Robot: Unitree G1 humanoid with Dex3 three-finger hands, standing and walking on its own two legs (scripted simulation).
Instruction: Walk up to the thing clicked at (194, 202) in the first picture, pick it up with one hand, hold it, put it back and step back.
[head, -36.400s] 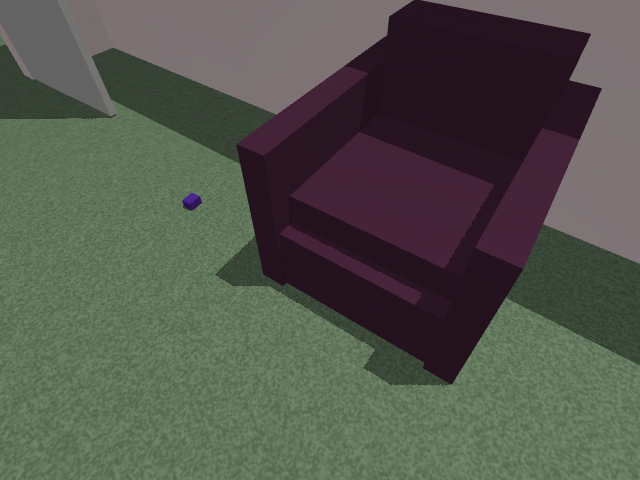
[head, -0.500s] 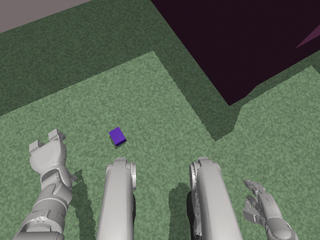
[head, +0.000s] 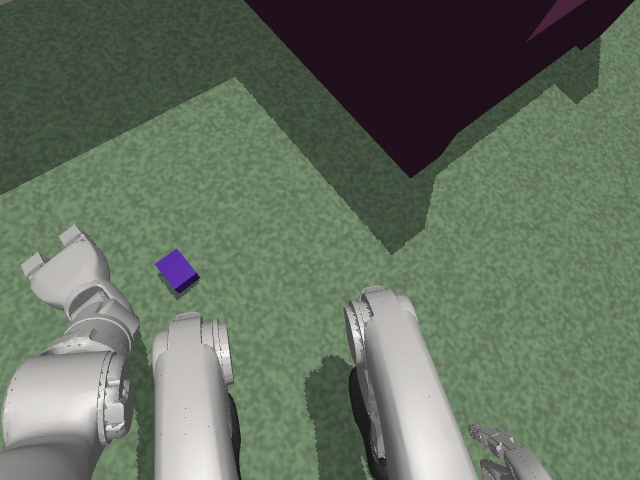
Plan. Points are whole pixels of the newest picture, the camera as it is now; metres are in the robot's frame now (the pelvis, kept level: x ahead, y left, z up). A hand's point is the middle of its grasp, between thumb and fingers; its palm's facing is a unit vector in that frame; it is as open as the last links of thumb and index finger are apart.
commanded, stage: rise first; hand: left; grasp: from above
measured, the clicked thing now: (178, 271) +0.46 +0.21 -0.36
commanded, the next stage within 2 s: none
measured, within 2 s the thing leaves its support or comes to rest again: neither
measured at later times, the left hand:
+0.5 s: hand (121, 276) +0.42 +0.26 -0.20, palm faces -0.31 -0.28 -0.91, open 13.9 cm
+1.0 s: hand (133, 272) +0.43 +0.25 -0.22, palm faces -0.32 -0.27 -0.91, open 14.0 cm
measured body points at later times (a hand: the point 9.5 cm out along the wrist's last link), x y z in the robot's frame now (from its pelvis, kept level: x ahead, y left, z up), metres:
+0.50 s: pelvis +0.00 +0.00 -0.04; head +0.22 +0.02 +0.36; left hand +0.43 +0.27 -0.15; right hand +0.04 -0.26 -0.17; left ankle +0.09 +0.14 -0.34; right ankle +0.10 -0.14 -0.34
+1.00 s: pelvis +0.01 +0.00 -0.05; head +0.23 +0.03 +0.34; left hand +0.44 +0.26 -0.17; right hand +0.02 -0.27 -0.16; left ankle +0.09 +0.14 -0.34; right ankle +0.10 -0.14 -0.34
